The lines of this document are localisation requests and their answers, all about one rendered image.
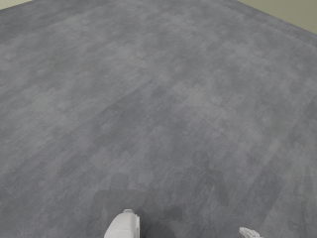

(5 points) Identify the right robot hand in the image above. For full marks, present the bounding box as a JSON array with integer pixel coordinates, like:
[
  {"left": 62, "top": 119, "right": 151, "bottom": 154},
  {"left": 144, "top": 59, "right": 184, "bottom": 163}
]
[{"left": 239, "top": 227, "right": 264, "bottom": 238}]

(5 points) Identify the robot left thigh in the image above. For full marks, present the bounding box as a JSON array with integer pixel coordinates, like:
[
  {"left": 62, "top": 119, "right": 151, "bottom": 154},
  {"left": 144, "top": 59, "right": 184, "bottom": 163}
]
[{"left": 104, "top": 212, "right": 140, "bottom": 238}]

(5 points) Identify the robot left shin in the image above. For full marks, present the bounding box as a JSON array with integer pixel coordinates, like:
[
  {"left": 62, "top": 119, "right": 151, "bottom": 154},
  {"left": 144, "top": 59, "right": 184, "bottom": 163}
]
[{"left": 123, "top": 209, "right": 134, "bottom": 213}]

